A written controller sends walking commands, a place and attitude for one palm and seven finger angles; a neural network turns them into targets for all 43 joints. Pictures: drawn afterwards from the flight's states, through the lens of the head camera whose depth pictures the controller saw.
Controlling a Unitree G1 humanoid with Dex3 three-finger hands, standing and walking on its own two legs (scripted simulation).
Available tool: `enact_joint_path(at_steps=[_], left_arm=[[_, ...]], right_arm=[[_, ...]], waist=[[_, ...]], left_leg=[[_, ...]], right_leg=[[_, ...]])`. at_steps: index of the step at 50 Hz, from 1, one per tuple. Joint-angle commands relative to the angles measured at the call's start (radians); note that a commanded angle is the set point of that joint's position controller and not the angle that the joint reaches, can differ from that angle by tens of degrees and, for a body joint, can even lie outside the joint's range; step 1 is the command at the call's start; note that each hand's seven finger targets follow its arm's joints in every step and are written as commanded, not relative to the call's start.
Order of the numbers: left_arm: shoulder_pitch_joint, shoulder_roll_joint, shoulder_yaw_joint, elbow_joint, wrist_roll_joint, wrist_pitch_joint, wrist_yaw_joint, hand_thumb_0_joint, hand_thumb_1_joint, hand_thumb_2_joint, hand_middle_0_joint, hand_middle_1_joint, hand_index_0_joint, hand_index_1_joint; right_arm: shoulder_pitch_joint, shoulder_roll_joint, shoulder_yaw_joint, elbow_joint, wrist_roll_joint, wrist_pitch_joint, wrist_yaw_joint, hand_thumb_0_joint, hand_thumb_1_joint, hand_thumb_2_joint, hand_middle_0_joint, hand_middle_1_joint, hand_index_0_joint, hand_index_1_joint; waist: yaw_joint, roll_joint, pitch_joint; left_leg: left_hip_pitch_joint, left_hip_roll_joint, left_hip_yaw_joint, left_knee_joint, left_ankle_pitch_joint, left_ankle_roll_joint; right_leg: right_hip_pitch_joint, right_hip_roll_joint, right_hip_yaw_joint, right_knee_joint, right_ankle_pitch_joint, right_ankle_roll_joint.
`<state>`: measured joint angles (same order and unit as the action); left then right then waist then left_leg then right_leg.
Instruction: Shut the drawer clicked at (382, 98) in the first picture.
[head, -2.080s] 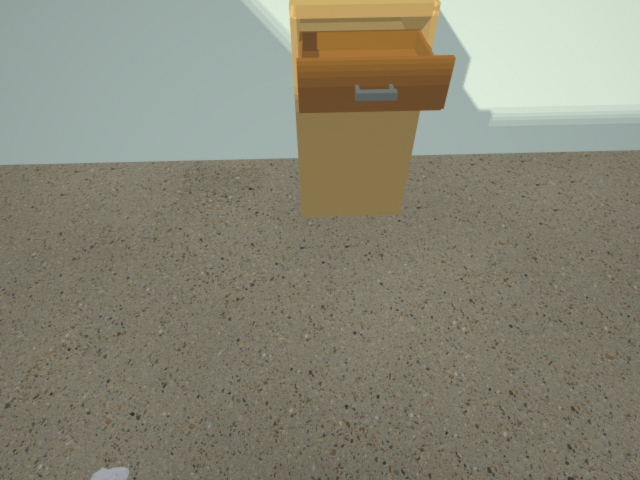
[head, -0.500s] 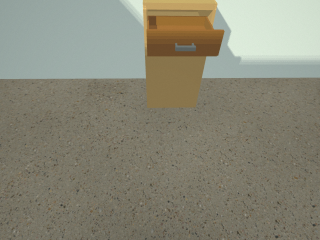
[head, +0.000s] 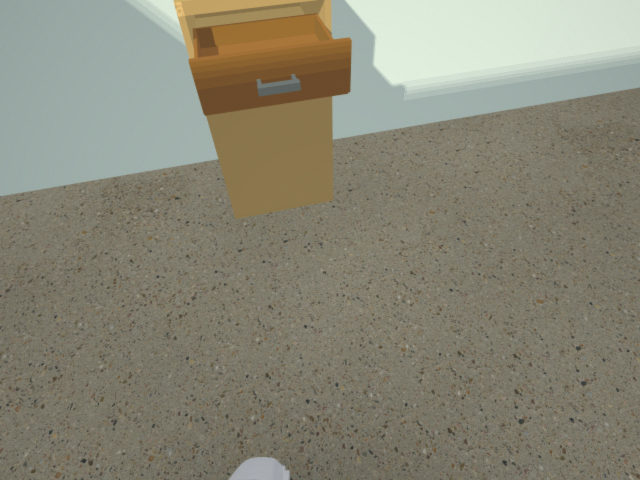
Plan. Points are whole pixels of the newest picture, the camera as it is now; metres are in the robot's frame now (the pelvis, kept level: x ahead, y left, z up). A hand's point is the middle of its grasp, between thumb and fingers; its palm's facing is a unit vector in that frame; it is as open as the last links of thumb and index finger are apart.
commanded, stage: walk to a spot facing it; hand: left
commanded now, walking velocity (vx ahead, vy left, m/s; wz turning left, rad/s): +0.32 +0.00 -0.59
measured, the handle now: (277, 83) +0.99 +0.21 -0.01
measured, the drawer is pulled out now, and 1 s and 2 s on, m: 0.30 0.30 0.30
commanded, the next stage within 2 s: turn to face it in 1.72 s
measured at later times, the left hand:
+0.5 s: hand (178, 408) +0.24 +0.27 -0.18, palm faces -0.20 -0.96 -0.21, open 7.4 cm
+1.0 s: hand (344, 257) +0.57 +0.02 -0.17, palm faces -0.62 -0.76 -0.17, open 7.4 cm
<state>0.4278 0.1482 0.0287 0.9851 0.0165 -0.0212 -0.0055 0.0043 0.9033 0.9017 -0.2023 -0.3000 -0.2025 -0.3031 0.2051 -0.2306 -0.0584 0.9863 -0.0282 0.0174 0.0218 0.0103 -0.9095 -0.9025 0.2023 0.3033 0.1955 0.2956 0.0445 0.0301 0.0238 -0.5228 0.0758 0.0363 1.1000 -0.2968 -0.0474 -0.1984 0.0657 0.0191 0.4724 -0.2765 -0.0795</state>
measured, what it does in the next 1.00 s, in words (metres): walks ahead, turning right: left foot, then right foot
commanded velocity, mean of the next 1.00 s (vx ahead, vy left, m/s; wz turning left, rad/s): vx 0.33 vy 0.00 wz -0.55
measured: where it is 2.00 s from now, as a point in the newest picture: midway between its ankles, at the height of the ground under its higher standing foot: (391, 371)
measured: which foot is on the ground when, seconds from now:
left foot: up 0.00-0.32, down 0.34-0.88, up 0.90-1.00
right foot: down 0.00-0.34, up 0.36-0.86, down 0.88-1.00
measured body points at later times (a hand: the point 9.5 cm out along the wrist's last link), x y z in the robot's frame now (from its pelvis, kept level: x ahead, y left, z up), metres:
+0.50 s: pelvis +0.18 +0.07 +0.00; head +0.20 +0.09 +0.44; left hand +0.25 +0.32 -0.16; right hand +0.21 -0.17 -0.13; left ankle +0.20 +0.16 -0.74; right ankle +0.08 -0.04 -0.64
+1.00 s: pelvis +0.36 -0.04 -0.02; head +0.39 -0.06 +0.43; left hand +0.60 +0.06 -0.16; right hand +0.17 -0.19 -0.17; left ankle +0.35 +0.13 -0.64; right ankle +0.37 -0.12 -0.74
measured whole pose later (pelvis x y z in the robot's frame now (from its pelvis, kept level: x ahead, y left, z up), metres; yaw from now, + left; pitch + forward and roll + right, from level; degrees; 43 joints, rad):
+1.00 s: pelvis +0.36 -0.04 -0.02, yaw -36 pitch -1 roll -1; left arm 0.10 0.20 0.04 0.90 0.01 -0.03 -0.02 0.00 0.91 0.90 -0.20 -0.30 -0.20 -0.30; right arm 0.39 -0.17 -0.04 1.04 -0.02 -0.01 0.00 0.01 -0.91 -0.90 0.20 0.30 0.19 0.30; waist -0.07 0.00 0.11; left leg -0.40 0.16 0.08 1.32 -0.40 -0.04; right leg -0.38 0.06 -0.13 0.62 -0.23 -0.10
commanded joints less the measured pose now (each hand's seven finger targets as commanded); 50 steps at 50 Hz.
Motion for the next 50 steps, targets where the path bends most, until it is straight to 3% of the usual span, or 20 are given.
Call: enact_joint_path(at_steps=[1,11,13,15,16,17,18,19,21,24,30,36,39,41,42,43,44,45,47,50], left_arm=[[0.064,0.199,0.06,-0.04,0.003,-0.046,0.012,0.0,0.9,0.9,-0.2,-0.3,-0.2,-0.3],[0.119,0.199,0.068,-0.003,0.017,-0.039,0.027,0.0,0.9,0.9,-0.2,-0.3,-0.2,-0.3],[0.078,0.208,0.073,-0.015,0.017,-0.036,0.028,0.0,0.9,0.9,-0.2,-0.3,-0.2,-0.3],[-0.001,0.215,0.082,-0.034,0.009,-0.035,0.024,0.0,0.9,0.9,-0.2,-0.3,-0.2,-0.3],[0.008,0.173,0.082,-0.041,0.002,-0.034,0.015,0.0,0.9,0.9,-0.2,-0.3,-0.2,-0.3],[0.026,0.111,0.078,-0.062,-0.009,-0.035,0.001,0.0,0.9,0.9,-0.2,-0.3,-0.2,-0.3],[-0.018,0.134,0.079,-0.087,-0.001,-0.042,-0.004,0.0,0.9,0.9,-0.2,-0.3,-0.2,-0.3],[-0.067,0.138,0.079,-0.08,0.007,-0.035,-0.005,0.0,0.9,0.9,-0.2,-0.3,-0.2,-0.3],[-0.069,0.124,0.08,-0.067,0.016,-0.01,-0.029,0.0,0.9,0.9,-0.2,-0.3,-0.2,-0.3],[-0.062,0.092,0.074,-0.061,0.018,0.025,-0.04,0.0,0.9,0.9,-0.2,-0.3,-0.2,-0.3],[-0.238,0.074,0.054,-0.122,0.024,0.037,-0.053,0.0,0.9,0.9,-0.2,-0.3,-0.2,-0.3],[-0.46,0.068,0.031,-0.171,0.014,0.026,-0.061,0.0,0.9,0.9,-0.2,-0.3,-0.2,-0.3],[-0.43,0.088,0.033,-0.168,0.013,0.02,-0.058,0.0,0.9,0.9,-0.2,-0.3,-0.2,-0.3],[-0.281,0.128,0.045,-0.128,0.015,0.011,-0.048,0.0,0.9,0.9,-0.2,-0.3,-0.2,-0.3],[-0.134,0.172,0.059,-0.086,0.017,-0.001,-0.042,0.0,0.9,0.9,-0.2,-0.3,-0.2,-0.3],[-0.031,0.277,0.082,-0.061,0.016,-0.012,-0.03,0.0,0.9,0.9,-0.2,-0.3,-0.2,-0.3],[0.039,0.364,0.098,-0.053,-0.008,-0.015,-0.02,0.0,0.9,0.9,-0.2,-0.3,-0.2,-0.3],[-0.004,0.366,0.102,-0.073,-0.019,-0.011,-0.009,0.0,0.9,0.9,-0.2,-0.3,-0.2,-0.3],[-0.155,0.272,0.079,-0.107,-0.014,-0.013,0.003,0.0,0.9,0.9,-0.2,-0.3,-0.2,-0.3],[-0.233,0.22,0.065,-0.111,0.004,-0.033,0.011,0.0,0.9,0.9,-0.2,-0.3,-0.2,-0.3]], right_arm=[[-0.091,-0.06,-0.024,-0.126,0.003,-0.048,-0.007,0.0,-0.9,-0.9,0.2,0.3,0.2,0.3],[-0.246,-0.017,-0.013,-0.209,0.014,-0.073,-0.004,0.0,-0.9,-0.9,0.2,0.3,0.2,0.3],[-0.214,-0.022,-0.014,-0.209,0.019,-0.081,-0.007,0.0,-0.9,-0.9,0.2,0.3,0.2,0.3],[0.004,-0.061,-0.023,-0.148,0.018,-0.091,-0.027,0.0,-0.9,-0.9,0.2,0.3,0.2,0.3],[0.166,-0.142,-0.042,-0.1,0.015,-0.095,-0.044,0.0,-0.9,-0.9,0.2,0.3,0.2,0.3],[0.291,-0.255,-0.062,-0.073,-0.002,-0.099,-0.048,0.0,-0.9,-0.9,0.2,0.3,0.2,0.3],[0.287,-0.236,-0.05,-0.084,0.005,-0.09,-0.048,0.0,-0.9,-0.9,0.2,0.3,0.2,0.3],[0.212,-0.169,-0.035,-0.087,0.003,-0.092,-0.046,0.0,-0.9,-0.9,0.2,0.3,0.2,0.3],[0.087,-0.059,-0.003,-0.104,0.011,-0.101,-0.049,0.0,-0.9,-0.9,0.2,0.3,0.2,0.3],[0.111,-0.034,0.003,-0.083,0.011,-0.123,-0.053,0.0,-0.9,-0.9,0.2,0.3,0.2,0.3],[0.233,-0.055,-0.001,-0.03,0.01,-0.134,-0.054,0.0,-0.9,-0.9,0.2,0.3,0.2,0.3],[0.321,-0.082,0.003,0.013,-0.001,-0.115,-0.05,0.0,-0.9,-0.9,0.2,0.3,0.2,0.3],[0.309,-0.112,-0.001,0.015,0.0,-0.107,-0.052,0.0,-0.9,-0.9,0.2,0.3,0.2,0.3],[0.276,-0.151,-0.011,0.005,0.003,-0.102,-0.049,0.0,-0.9,-0.9,0.2,0.3,0.2,0.3],[0.252,-0.157,-0.008,-0.012,0.009,-0.099,-0.045,0.0,-0.9,-0.9,0.2,0.3,0.2,0.3],[0.276,-0.105,0.001,-0.029,0.028,-0.095,-0.032,0.0,-0.9,-0.9,0.2,0.3,0.2,0.3],[0.264,-0.053,0.008,-0.064,0.036,-0.1,-0.038,0.0,-0.9,-0.9,0.2,0.3,0.2,0.3],[0.186,-0.091,-0.004,-0.082,0.027,-0.101,-0.04,0.0,-0.9,-0.9,0.2,0.3,0.2,0.3],[0.135,-0.082,-0.005,-0.078,0.012,-0.082,-0.037,0.0,-0.9,-0.9,0.2,0.3,0.2,0.3],[0.219,-0.032,-0.002,-0.037,0.0,-0.046,-0.034,0.0,-0.9,-0.9,0.2,0.3,0.2,0.3]], waist=[[-0.008,-0.105,0.021],[0.047,-0.184,0.029],[0.024,-0.193,0.034],[-0.084,-0.165,-0.034],[-0.137,-0.045,-0.131],[-0.159,0.275,-0.211],[-0.15,0.162,-0.131],[-0.115,0.11,-0.047],[-0.038,0.151,0.081],[-0.008,0.098,0.055],[-0.041,0.053,0.056],[-0.105,0.073,0.101],[-0.072,0.104,0.078],[0.003,0.1,-0.029],[0.077,0.079,-0.117],[0.109,-0.083,-0.232],[0.096,-0.209,-0.328],[0.099,-0.096,-0.262],[0.011,-0.059,-0.078],[-0.087,-0.049,-0.038]], left_leg=[[-0.183,0.031,-0.029,-0.012,0.095,-0.019],[-0.099,-0.024,0.01,-0.318,0.017,-0.006],[0.044,-0.042,0.007,-0.419,-0.002,0.009],[0.388,-0.064,0.012,-0.616,0.073,0.031],[0.679,0.065,-0.102,-0.641,0.035,0.058],[0.795,0.404,-0.51,-0.762,-0.039,0.162],[0.679,0.46,-0.615,-0.841,-0.083,0.232],[0.527,0.415,-0.528,-0.891,-0.195,0.209],[0.332,0.311,-0.305,-0.92,-0.164,0.15],[0.319,0.251,-0.068,-0.902,0.156,0.127],[0.516,0.248,0.073,-0.865,0.481,0.152],[0.573,0.251,0.187,-0.834,0.64,0.147],[0.597,0.264,0.248,-0.714,0.92,0.138],[0.575,0.265,0.276,-0.484,1.059,0.116],[0.469,0.243,0.292,-0.266,0.94,0.08],[0.16,0.177,0.274,0.041,0.368,0.04],[-0.114,0.021,0.184,0.373,-0.306,-0.008],[-0.15,0.06,0.018,0.383,-0.216,0.017],[-0.126,0.125,-0.022,0.311,-0.077,0.007],[0.001,0.123,-0.004,0.147,-0.03,-0.01]], right_leg=[[0.11,-0.255,0.345,-0.265,0.068,-0.107],[0.175,-0.242,0.382,-0.179,0.297,-0.111],[0.1,-0.236,0.386,-0.139,0.345,-0.1],[-0.042,-0.151,0.315,0.049,0.398,-0.05],[-0.214,-0.079,0.256,0.256,0.251,-0.018],[-0.423,0.035,0.082,0.608,-0.268,0.044],[-0.48,-0.016,0.067,0.762,-0.274,0.043],[-0.5,-0.064,0.061,0.858,-0.198,0.043],[-0.474,-0.14,0.036,0.861,-0.04,0.053],[-0.454,-0.156,0.022,0.812,0.056,0.077],[-0.605,-0.172,-0.048,0.64,0.15,0.093],[-0.483,-0.121,-0.155,0.304,0.129,0.056],[-0.359,-0.069,-0.192,0.232,0.07,0.011],[-0.136,-0.024,-0.218,0.175,0.032,-0.023],[0.111,-0.015,-0.219,0.094,0.102,-0.036],[0.432,-0.237,0.064,0.055,0.112,-0.115],[0.568,-0.502,0.551,-0.051,0.332,-0.239],[0.427,-0.483,0.47,-0.117,0.317,-0.227],[0.134,-0.408,0.344,-0.178,0.189,-0.182],[-0.098,-0.308,0.176,-0.222,0.188,-0.136]])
